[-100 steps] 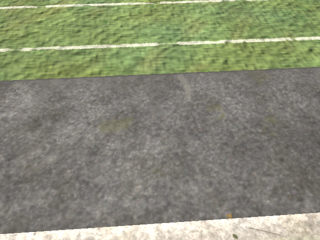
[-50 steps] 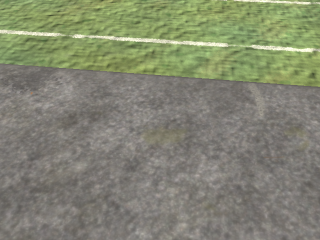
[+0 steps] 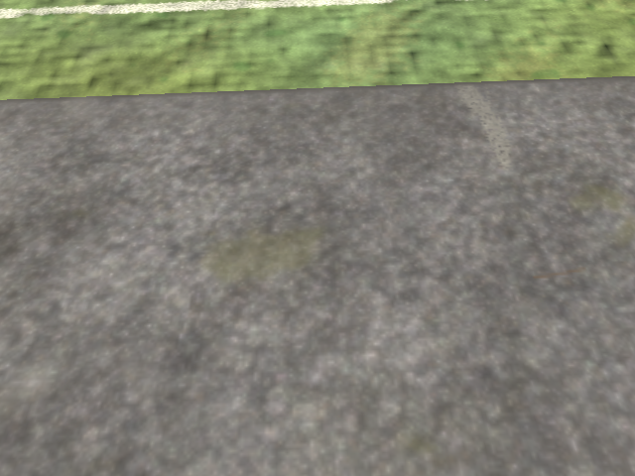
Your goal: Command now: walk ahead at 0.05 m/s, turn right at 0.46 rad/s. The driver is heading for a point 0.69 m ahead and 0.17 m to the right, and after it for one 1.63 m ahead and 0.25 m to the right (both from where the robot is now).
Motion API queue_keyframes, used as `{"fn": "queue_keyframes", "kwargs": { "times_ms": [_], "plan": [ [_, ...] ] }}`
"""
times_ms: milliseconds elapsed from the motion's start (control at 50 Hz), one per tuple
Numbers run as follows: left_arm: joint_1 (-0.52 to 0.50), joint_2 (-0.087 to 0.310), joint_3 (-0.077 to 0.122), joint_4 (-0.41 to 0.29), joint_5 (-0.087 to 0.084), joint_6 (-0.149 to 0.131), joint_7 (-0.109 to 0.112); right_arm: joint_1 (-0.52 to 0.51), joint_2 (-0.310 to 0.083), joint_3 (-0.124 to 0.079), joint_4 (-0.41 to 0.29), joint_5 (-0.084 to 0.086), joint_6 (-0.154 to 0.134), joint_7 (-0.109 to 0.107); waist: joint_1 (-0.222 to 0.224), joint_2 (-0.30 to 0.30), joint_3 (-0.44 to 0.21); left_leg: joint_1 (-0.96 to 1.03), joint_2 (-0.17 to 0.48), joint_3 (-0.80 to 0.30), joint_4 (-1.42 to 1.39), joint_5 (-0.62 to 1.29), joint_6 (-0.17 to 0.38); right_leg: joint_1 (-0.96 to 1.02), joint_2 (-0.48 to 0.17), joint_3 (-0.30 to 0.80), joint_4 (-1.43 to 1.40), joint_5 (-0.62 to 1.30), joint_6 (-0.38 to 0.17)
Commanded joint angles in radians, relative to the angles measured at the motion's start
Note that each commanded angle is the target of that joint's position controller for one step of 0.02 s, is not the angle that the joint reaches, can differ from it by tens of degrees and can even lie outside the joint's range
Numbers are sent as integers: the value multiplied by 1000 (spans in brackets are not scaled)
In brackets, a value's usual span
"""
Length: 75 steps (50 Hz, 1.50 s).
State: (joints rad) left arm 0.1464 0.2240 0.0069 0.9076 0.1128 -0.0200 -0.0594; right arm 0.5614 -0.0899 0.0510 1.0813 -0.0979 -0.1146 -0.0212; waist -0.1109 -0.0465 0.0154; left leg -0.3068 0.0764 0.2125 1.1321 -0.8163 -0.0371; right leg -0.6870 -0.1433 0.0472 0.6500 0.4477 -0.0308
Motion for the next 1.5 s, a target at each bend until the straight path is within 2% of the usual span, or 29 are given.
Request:
{"fn": "queue_keyframes", "kwargs": {
  "times_ms": [20,40,60,80,100,140,160,200,260,300,340,400,480,580,600,620,640,660,760,860,940,1000,1020,1040,1080,1140,1300,1460,1500],
  "plan": [
    [-162,92,19,-111,-8,2,2,-55,-193,-51,-68,10,-24,-8,7,87,167,-110,308,-323,-355,366,152,78,-18,-27,-122,-95,-19],
    [-223,70,13,-118,-2,12,-1,-22,-214,-64,-51,15,-14,-27,-32,97,191,-48,315,-319,-328,354,125,82,-22,-31,-225,-106,-28],
    [-327,66,49,-139,-265,21,-5,-78,-219,-105,-58,184,65,-52,-85,77,207,-134,168,-182,-134,583,88,176,90,-27,-247,-71,0],
    [-152,35,42,-91,-283,21,-11,-68,-223,-106,-66,173,91,-52,14,98,92,-125,148,-100,42,626,75,338,131,-81,-328,80,17],
    [71,88,77,-20,-242,30,-3,-74,-194,-109,-60,154,89,-51,100,130,-44,-203,145,-89,234,569,56,626,125,-72,-309,195,-7],
    [376,299,124,79,-125,29,22,-119,-82,-91,-146,130,56,-41,232,-257,-240,-710,-12,-41,1016,-253,-93,1286,-106,52,-51,959,-172],
    [362,315,118,58,-113,40,41,-167,-116,-79,-220,162,35,-29,264,-314,-415,-895,15,-158,1199,-233,-114,1406,-241,181,41,1057,-302],
    [254,242,82,-15,-103,75,74,-371,-140,-73,-336,151,40,-52,294,-14,-452,-968,21,-218,1152,-2,-70,1212,-239,230,-73,482,-302],
    [56,229,50,-75,-70,89,67,-344,-91,-71,-382,148,106,-99,110,39,-305,-831,-1,-270,930,309,-41,601,-318,421,-215,-142,-325],
    [-75,173,16,-135,-66,88,96,-347,-129,-90,-391,128,140,-93,46,35,-138,-644,-47,-265,654,541,-59,265,-153,287,-239,-183,-268],
    [-100,156,12,-164,-101,85,130,-410,-136,-107,-433,89,136,-74,36,25,-159,-538,-52,-270,350,769,-92,265,-30,239,-202,-249,-226],
    [-32,182,45,-174,-156,75,154,-543,-129,-114,-516,91,128,-42,78,-53,-167,-388,-59,-305,-27,862,-119,298,14,337,-270,-690,-207],
    [42,193,85,-190,-151,55,147,-690,-170,-118,-576,128,110,-17,147,-109,-29,-399,-67,-321,-300,696,-80,368,-24,497,-348,-1005,-227],
    [167,86,68,-181,-136,34,109,-540,-174,-134,-500,122,64,21,133,-113,-64,33,-105,-202,-591,507,22,275,76,429,-237,-1101,-167],
    [163,48,59,-183,-131,22,102,-432,-183,-137,-474,107,58,20,91,-93,-99,177,-28,-264,-594,504,62,198,125,367,-111,-1096,-131],
    [189,-24,43,-203,-138,1,94,-279,-255,-160,-428,89,51,16,79,146,-129,401,127,-523,-679,476,169,-30,245,200,176,-1035,-69],
    [110,27,57,-233,-163,-27,95,-132,-334,-198,-366,90,43,28,30,357,-95,500,294,-943,-853,239,323,-313,259,143,389,-1069,-40],
    [22,123,89,-245,-164,-46,99,-132,-306,-193,-373,100,22,32,18,227,7,482,324,-994,-870,235,353,-440,228,201,524,-1012,-31],
    [29,86,90,-212,-121,-39,78,-323,-207,-164,-388,106,27,30,135,160,-25,162,138,-536,-891,660,229,-166,93,62,440,-622,12],
    [-157,-16,50,-252,-116,-55,44,-181,-270,-181,-307,129,36,10,59,176,-24,79,88,-348,-880,876,204,61,143,-58,55,-449,19],
    [-223,35,64,-281,-137,-60,28,-124,-299,-184,-270,145,34,9,45,203,-14,168,143,-384,-844,880,203,126,169,-85,-84,-574,-14],
    [-2,115,110,-224,-123,-65,32,-155,-309,-175,-269,151,36,5,181,189,-151,136,96,-311,-562,1263,152,520,202,-98,-172,-555,-94],
    [212,195,133,-189,-114,-66,44,-198,-283,-160,-298,129,27,4,282,104,-293,-69,51,-261,-260,1082,109,841,16,115,-156,-531,-171],
    [289,281,142,-161,-114,-71,36,-79,-169,-121,-321,121,2,13,218,-212,-437,-420,-95,-269,101,385,66,1125,-244,611,-261,-691,-333],
    [217,138,102,-165,-120,-65,47,-188,-296,-156,-320,152,-13,15,235,-138,-258,-595,-28,-347,235,388,86,996,-203,485,-324,-693,-276],
    [50,67,79,-172,-102,-76,38,-262,-256,-161,-328,117,21,-4,139,-15,-91,-443,53,-325,81,537,83,636,-104,228,-403,-389,-214],
    [-5,122,91,-111,-113,-72,87,-400,-175,-141,-403,104,52,23,107,-35,-52,-276,-27,-228,-390,887,49,469,-39,-137,-414,16,-133],
    [18,173,115,-125,-141,-28,110,-279,-320,-198,-429,94,57,68,31,38,-165,54,-132,-176,-683,947,162,580,0,-191,64,-43,-20],
    [158,81,68,-178,-84,-38,83,-261,-444,-204,-477,84,56,42,108,361,-427,569,318,-865,-663,1536,498,51,245,-44,727,-1175,87]
  ]
}}
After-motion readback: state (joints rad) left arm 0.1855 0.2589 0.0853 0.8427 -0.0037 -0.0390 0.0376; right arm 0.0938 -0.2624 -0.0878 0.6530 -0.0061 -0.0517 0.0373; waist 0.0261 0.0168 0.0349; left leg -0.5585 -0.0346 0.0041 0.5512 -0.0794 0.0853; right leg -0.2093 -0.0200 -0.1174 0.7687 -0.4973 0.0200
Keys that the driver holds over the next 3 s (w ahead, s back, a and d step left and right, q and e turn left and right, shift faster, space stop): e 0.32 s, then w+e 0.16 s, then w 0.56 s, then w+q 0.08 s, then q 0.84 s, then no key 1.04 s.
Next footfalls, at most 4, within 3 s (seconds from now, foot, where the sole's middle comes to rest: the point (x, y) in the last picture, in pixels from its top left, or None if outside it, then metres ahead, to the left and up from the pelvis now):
0.12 right None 0.22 -0.18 -0.88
0.60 left None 0.33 0.03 -0.88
1.00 right None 0.49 -0.30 -0.88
1.46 left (370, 361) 0.80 -0.17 -0.88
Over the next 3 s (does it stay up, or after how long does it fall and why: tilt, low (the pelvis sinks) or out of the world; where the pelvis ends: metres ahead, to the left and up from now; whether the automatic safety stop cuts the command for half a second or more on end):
stays up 0.67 -0.24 -0.11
